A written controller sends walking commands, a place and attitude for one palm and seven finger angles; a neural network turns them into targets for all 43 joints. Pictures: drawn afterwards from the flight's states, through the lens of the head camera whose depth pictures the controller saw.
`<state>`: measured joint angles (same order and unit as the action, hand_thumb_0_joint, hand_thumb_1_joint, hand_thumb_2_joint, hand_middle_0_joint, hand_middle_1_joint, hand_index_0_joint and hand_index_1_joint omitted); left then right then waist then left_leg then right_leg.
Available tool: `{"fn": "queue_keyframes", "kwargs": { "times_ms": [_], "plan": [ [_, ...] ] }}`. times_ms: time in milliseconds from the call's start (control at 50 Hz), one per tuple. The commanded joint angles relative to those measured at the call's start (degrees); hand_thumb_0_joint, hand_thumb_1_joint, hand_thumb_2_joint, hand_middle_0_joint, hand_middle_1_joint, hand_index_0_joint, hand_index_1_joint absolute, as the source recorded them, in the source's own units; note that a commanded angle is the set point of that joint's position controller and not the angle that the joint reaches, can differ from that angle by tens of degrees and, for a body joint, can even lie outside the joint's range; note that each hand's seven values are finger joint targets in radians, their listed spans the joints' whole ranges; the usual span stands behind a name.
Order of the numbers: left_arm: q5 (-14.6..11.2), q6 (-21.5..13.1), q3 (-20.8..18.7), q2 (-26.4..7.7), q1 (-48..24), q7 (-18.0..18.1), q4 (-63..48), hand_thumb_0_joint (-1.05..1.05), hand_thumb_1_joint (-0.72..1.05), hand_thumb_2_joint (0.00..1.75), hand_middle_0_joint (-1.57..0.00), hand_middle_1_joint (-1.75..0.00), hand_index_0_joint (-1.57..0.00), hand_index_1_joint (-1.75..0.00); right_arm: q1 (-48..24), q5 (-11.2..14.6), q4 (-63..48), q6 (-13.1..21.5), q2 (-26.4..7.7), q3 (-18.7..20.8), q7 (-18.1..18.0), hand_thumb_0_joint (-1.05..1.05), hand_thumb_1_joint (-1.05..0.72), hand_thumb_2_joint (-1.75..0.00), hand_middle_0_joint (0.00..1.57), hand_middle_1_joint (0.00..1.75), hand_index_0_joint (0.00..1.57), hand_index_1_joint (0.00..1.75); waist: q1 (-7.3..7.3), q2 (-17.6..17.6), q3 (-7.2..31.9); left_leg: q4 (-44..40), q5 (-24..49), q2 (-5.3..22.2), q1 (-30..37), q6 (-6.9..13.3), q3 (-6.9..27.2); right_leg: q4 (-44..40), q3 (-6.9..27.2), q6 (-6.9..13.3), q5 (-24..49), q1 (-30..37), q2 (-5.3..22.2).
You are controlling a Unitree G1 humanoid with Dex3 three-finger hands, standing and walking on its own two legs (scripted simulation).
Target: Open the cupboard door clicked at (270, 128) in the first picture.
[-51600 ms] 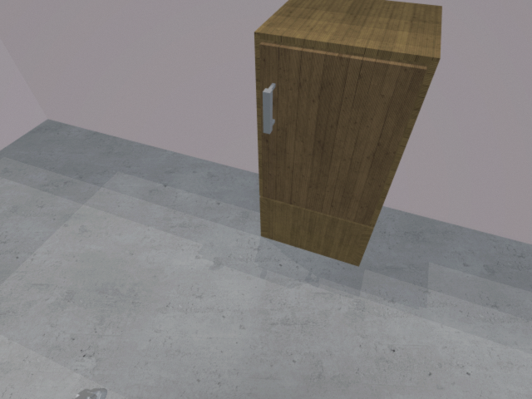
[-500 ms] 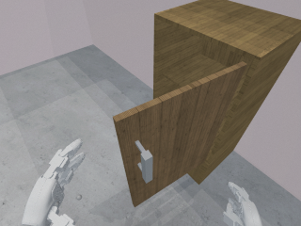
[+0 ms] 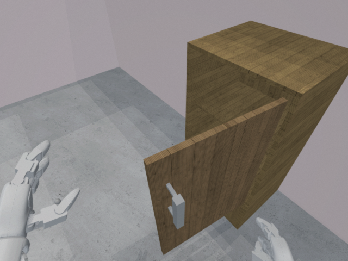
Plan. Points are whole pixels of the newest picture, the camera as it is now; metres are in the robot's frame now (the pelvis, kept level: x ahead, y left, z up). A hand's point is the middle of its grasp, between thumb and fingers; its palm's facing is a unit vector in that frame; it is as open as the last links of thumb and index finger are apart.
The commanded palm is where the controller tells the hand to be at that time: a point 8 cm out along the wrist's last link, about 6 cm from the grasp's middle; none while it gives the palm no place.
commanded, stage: draw the hand back to the body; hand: left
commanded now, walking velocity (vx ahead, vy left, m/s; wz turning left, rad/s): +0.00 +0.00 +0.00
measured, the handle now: (174, 206) +0.27 +0.04 -0.03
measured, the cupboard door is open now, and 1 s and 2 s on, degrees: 82 82 82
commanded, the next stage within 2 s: step back with the hand held close in 0.52 s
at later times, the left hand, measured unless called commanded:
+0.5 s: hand (51, 190) +0.18 +0.23 +0.17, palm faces +0.41 -0.81 -0.41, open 7.5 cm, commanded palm +0.13 +0.28 +0.18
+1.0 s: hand (54, 196) +0.18 +0.23 +0.16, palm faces +0.32 -0.80 -0.51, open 7.4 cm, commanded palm +0.12 +0.28 +0.18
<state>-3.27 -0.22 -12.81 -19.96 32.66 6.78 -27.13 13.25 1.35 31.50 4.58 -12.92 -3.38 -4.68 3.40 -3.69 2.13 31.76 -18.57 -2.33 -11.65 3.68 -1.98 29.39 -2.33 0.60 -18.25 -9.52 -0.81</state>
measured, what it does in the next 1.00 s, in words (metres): stands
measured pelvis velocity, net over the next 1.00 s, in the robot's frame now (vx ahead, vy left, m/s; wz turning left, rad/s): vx -0.03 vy -0.02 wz -0.03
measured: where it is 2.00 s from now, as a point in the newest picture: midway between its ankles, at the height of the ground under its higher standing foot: outside the picture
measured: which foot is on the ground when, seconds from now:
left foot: down 0.00-1.00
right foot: down 0.00-1.00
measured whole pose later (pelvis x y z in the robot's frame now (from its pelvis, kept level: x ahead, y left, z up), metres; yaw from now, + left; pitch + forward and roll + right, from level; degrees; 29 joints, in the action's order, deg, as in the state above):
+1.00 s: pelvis -0.03 -0.02 +0.01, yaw -2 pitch +0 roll +0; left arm -3.0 -7.5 -21.0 -24.0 32.6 6.8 -26.0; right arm 9.8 1.4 32.8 -1.4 -14.4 1.3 -5.0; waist -0.1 -2.2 -1.2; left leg 26.0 -12.6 -0.7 -13.3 2.3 -3.3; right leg 24.8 -1.1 2.0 -12.3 -12.3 -2.4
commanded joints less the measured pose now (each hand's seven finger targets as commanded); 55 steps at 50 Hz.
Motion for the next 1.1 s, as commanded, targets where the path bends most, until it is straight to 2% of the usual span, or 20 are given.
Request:
{"fn": "queue_keyframes", "kwargs": {
  "times_ms": [0, 100, 120, 160, 200, 260, 380, 440, 480, 600, 620, 640, 660, 720, 780, 860, 880, 920, 1000, 1080],
  "plan": [
    [-0.47, -4.49, -9.80, -9.74, -5.85, 1.22, -12.13, 0.00, 0.69, 0.81, -0.19, -0.30, -0.19, -0.30, -7.61, -0.31, -8.40, 3.38, -6.62, 3.03, -0.08, 0.00, -0.90, -0.90, 0.20, 0.30, 0.20, 0.30, 0.19, -1.59, 2.42, -7.61, 21.12, 4.56, 3.39, -3.19, 5.05, -5.39, 1.18, 1.29, 14.63, 1.90, 0.84],
    [-0.97, -5.24, -13.53, -11.88, -9.38, 1.36, -11.23, 0.00, 0.87, 0.88, -0.20, -0.30, -0.20, -0.30, -8.33, -0.41, -7.00, 3.61, -6.78, 3.46, 0.18, 0.00, -0.90, -0.90, 0.20, 0.30, 0.20, 0.30, 0.32, -0.96, 1.95, -9.10, 20.26, 4.57, 5.03, -3.04, 4.59, -7.19, 1.41, 1.25, 14.83, 2.87, 0.79],
    [-1.11, -5.43, -14.29, -12.05, -9.48, 1.40, -10.14, 0.00, 0.90, 0.90, -0.20, -0.30, -0.20, -0.30, -8.27, -0.36, -6.66, 3.48, -6.76, 3.55, 0.18, 0.00, -0.90, -0.90, 0.20, 0.30, 0.20, 0.30, 0.34, 0.69, 1.00, -9.38, 20.50, 4.59, 4.85, -3.00, 4.54, -7.41, 1.27, 1.27, 15.19, 2.94, 0.64],
    [-1.28, -5.25, -11.75, -8.89, -7.59, 0.73, -7.35, 0.00, 0.90, 0.90, -0.20, -0.30, -0.20, -0.30, -8.42, -0.27, -6.44, 3.10, -6.90, 3.83, 0.52, 0.00, -0.90, -0.90, 0.20, 0.30, 0.20, 0.30, 0.13, 1.22, -0.19, -9.54, 20.30, 4.46, 5.19, -2.60, 3.98, -8.06, 1.38, 1.01, 15.33, 2.54, 0.69],
    [-1.29, -5.25, -10.61, -7.96, -7.25, 0.29, -6.50, 0.00, 0.90, 0.90, -0.20, -0.30, -0.20, -0.30, -8.58, -0.29, -6.29, 2.67, -7.19, 4.07, 0.86, 0.00, -0.90, -0.90, 0.20, 0.30, 0.20, 0.30, 0.06, 1.29, -0.55, -9.96, 20.45, 4.56, 5.50, -2.55, 3.91, -8.50, 1.44, 0.96, 15.45, 2.90, 0.81],
    [-1.09, -5.92, -11.83, -9.97, -8.68, 0.33, -9.18, 0.00, 0.90, 0.90, -0.20, -0.30, -0.20, -0.30, -9.09, -0.39, -6.46, 2.64, -7.21, 4.34, 0.74, 0.00, -0.90, -0.90, 0.20, 0.30, 0.20, 0.30, 0.33, 0.99, 1.72, -10.08, 18.72, 4.22, 6.28, -2.08, 3.51, -8.78, 1.88, 0.88, 15.32, 3.85, 0.82],
    [-0.76, -6.66, -13.89, -12.54, -9.96, 0.82, -11.30, 0.00, 0.90, 0.90, -0.20, -0.30, -0.20, -0.30, -9.69, -0.45, -5.68, 3.79, -6.87, 4.07, 0.28, 0.00, -0.90, -0.90, 0.20, 0.30, 0.20, 0.30, 0.60, -2.02, 1.29, -10.00, 17.83, 3.79, 6.56, -2.10, 3.19, -9.68, 2.31, 1.20, 15.74, 4.25, 0.88],
    [-1.03, -6.74, -12.90, -11.01, -9.21, 0.73, -10.19, 0.00, 0.90, 0.90, -0.20, -0.30, -0.20, -0.30, -9.58, -0.46, -5.40, 4.07, -6.51, 4.00, 0.26, 0.00, -0.90, -0.90, 0.20, 0.30, 0.20, 0.30, 0.39, -0.99, 0.36, -10.22, 17.58, 3.74, 6.75, -2.08, 3.11, -9.80, 2.19, 1.03, 15.52, 3.73, 0.83],
    [-1.02, -6.75, -12.77, -10.81, -9.15, 0.64, -8.79, 0.00, 0.90, 0.90, -0.20, -0.30, -0.20, -0.30, -9.84, -0.38, -5.21, 4.14, -6.71, 4.28, 0.16, 0.00, -0.90, -0.90, 0.20, 0.30, 0.20, 0.30, 0.34, 1.27, -0.59, -10.20, 16.34, 3.80, 6.77, -1.86, 2.86, -10.58, 2.36, 0.97, 14.78, 3.14, 0.72],
    [-1.21, -7.25, -12.54, -10.48, -9.06, 0.48, -8.46, 0.00, 0.90, 0.90, -0.20, -0.30, -0.20, -0.30, -10.11, -0.53, -4.94, 4.04, -6.50, 4.40, 0.29, 0.00, -0.90, -0.90, 0.20, 0.30, 0.20, 0.30, 0.37, 0.88, -0.25, -10.02, 16.04, 3.47, 7.03, -1.50, 2.15, -10.97, 3.02, 0.77, 15.55, 3.62, 1.13],
    [-1.20, -7.46, -13.38, -12.01, -13.29, 0.74, -8.86, 0.00, 0.90, 0.90, -0.20, -0.30, -0.20, -0.30, -10.14, -0.51, -4.54, 4.05, -6.64, 4.34, 0.21, 0.00, -0.90, -0.90, 0.20, 0.30, 0.20, 0.30, 0.03, 1.67, 0.38, -10.01, 15.53, 3.30, 7.12, -1.40, 2.24, -11.27, 3.21, 0.70, 15.12, 3.58, 1.19],
    [-0.53, -10.03, -20.81, -19.39, -19.69, 1.21, -11.46, 0.00, 0.90, 0.90, -0.20, -0.30, -0.20, -0.30, -9.35, 0.05, -6.30, 3.06, -7.71, 4.79, 0.11, 0.00, -0.90, -0.90, 0.20, 0.30, 0.20, 0.30, -2.25, 2.78, -3.11, -7.86, 11.33, 4.36, 3.90, -0.56, 4.08, -14.23, 10.19, 0.60, 17.61, -1.81, 4.20],
    [-0.54, -10.22, -17.67, -14.73, -12.96, 0.68, -5.11, 0.00, 0.90, 0.90, -0.20, -0.30, -0.20, -0.30, -9.30, -0.45, -4.90, 2.20, -6.99, 4.86, -0.07, 0.00, -0.90, -0.90, 0.20, 0.30, 0.20, 0.30, -2.66, 4.98, -2.53, -6.46, 11.04, 4.12, 4.78, -0.50, 4.20, -14.59, 10.47, 0.71, 18.64, -2.67, 5.62],
    [-0.05, -10.78, -13.83, -10.85, -7.10, 0.11, -4.27, 0.00, 0.90, 0.90, -0.20, -0.30, -0.20, -0.30, -9.32, -0.71, -5.56, 0.33, -7.41, 5.28, 0.28, 0.00, -0.90, -0.90, 0.20, 0.30, 0.20, 0.30, -2.78, 2.47, 0.33, -7.01, 14.52, 4.58, 4.76, -0.93, 3.54, -12.58, 8.67, 0.22, 21.43, -1.51, 5.84],
    [0.03, -11.00, -15.04, -12.56, -4.77, 0.72, -7.17, 0.00, 0.90, 0.90, -0.20, -0.30, -0.20, -0.30, -9.70, -0.76, -6.47, -0.96, -7.85, 5.73, -0.04, 0.00, -0.90, -0.90, 0.20, 0.30, 0.20, 0.30, -2.58, 0.85, 3.74, -8.36, 19.01, 5.58, 4.41, -1.06, 3.70, -9.77, 6.98, -0.09, 23.82, 0.53, 5.22],
    [-0.08, -10.77, -17.19, -14.62, -2.77, 1.56, -9.14, 0.00, 0.90, 0.90, -0.20, -0.30, -0.20, -0.30, -9.31, -0.30, -7.74, -2.61, -7.25, 6.30, -0.32, 0.00, -0.90, -0.90, 0.20, 0.30, 0.20, 0.30, -2.84, 5.00, 6.07, -7.38, 20.51, 6.01, 2.16, -1.18, 3.67, -7.76, 7.27, -0.37, 27.07, 1.91, 5.19],
    [-0.09, -10.91, -18.25, -15.90, -2.91, 1.83, -9.87, 0.00, 0.90, 0.90, -0.20, -0.30, -0.20, -0.30, -9.78, -0.38, -7.75, -2.81, -7.52, 6.45, -0.58, 0.00, -0.90, -0.90, 0.20, 0.30, 0.20, 0.30, -2.75, 3.06, 6.04, -7.61, 20.60, 6.08, 1.19, -1.33, 4.07, -7.05, 7.19, 0.07, 27.23, 2.21, 5.51],
    [-0.30, -10.90, -18.39, -15.45, -1.14, 2.17, -9.67, 0.00, 0.90, 0.90, -0.20, -0.30, -0.20, -0.30, -9.43, -0.16, -8.26, -3.22, -6.97, 6.44, -0.72, 0.00, -0.90, -0.90, 0.20, 0.30, 0.20, 0.30, -2.82, 3.37, 6.56, -7.55, 20.56, 6.38, -0.04, -1.21, 4.41, -6.07, 7.55, -0.06, 27.18, 2.51, 5.22],
    [-0.12, -11.21, -18.44, -15.72, -0.59, 2.71, -11.68, 0.00, 0.90, 0.90, -0.20, -0.30, -0.20, -0.30, -9.33, -0.19, -8.64, -3.20, -7.17, 6.55, -1.07, 0.00, -0.90, -0.90, 0.20, 0.30, 0.20, 0.30, -2.89, 1.01, 6.28, -7.99, 17.94, 6.92, -3.29, -0.93, 5.39, -4.88, 7.87, -0.07, 24.82, 2.77, 4.86],
    [0.27, -11.47, -18.59, -15.70, -0.34, 3.06, -12.29, 0.00, 0.90, 0.90, -0.20, -0.30, -0.20, -0.30, -9.05, -0.35, -8.60, -2.67, -7.80, 6.64, -1.15, 0.00, -0.90, -0.90, 0.20, 0.30, 0.20, 0.30, -2.74, -0.95, 4.68, -10.76, 9.65, 8.11, -8.92, 0.00, 7.55, -3.74, 7.68, -0.26, 17.13, 3.38, 3.48]
  ]
}}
